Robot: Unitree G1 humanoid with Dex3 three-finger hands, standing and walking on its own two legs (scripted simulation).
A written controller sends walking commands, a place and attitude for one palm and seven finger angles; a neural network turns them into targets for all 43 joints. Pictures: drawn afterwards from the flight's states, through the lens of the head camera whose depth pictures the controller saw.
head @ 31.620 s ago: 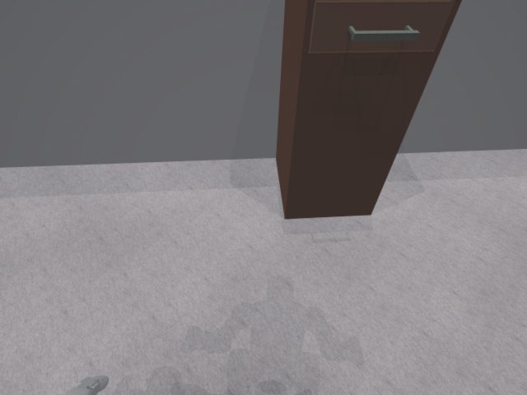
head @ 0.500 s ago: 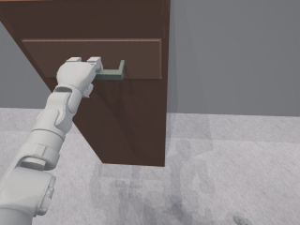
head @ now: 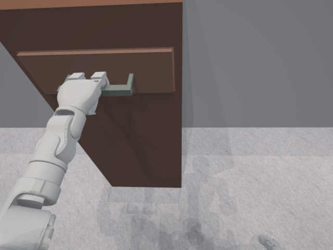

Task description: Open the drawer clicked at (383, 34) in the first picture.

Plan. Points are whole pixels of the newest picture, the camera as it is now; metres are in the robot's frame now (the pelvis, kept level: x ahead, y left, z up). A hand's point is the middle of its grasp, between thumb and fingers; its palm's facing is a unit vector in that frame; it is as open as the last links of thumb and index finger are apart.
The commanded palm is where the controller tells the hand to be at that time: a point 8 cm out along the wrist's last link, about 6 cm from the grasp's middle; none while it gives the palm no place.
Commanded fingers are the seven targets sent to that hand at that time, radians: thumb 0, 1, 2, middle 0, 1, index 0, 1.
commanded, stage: pull the drawer open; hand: left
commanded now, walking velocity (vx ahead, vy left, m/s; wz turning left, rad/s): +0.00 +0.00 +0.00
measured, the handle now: (97, 84) +0.49 +0.20 +0.13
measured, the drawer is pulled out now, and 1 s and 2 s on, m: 0.01 0.03 0.05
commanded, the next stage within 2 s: none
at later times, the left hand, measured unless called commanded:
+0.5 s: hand (82, 110) +0.42 +0.23 +0.10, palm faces -0.05 -0.01 -1.00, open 5.3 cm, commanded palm +0.41 +0.23 +0.17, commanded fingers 0.00 0.90 0.90 -0.40 -1.35 -0.40 -1.35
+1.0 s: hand (83, 110) +0.42 +0.23 +0.10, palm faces -0.02 +0.00 -1.00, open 5.3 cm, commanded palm +0.40 +0.23 +0.17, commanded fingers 0.00 0.90 0.90 -0.40 -1.35 -0.40 -1.35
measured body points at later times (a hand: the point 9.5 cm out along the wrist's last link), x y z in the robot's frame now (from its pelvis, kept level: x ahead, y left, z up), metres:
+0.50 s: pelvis +0.01 +0.00 +0.00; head +0.06 -0.03 +0.45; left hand +0.42 +0.22 +0.16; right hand +0.17 -0.24 -0.13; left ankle -0.08 +0.09 -0.73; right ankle +0.01 -0.12 -0.73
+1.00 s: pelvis -0.02 +0.00 +0.00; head +0.03 -0.02 +0.44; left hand +0.42 +0.22 +0.15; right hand +0.06 -0.26 -0.14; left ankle -0.08 +0.09 -0.73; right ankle +0.01 -0.12 -0.73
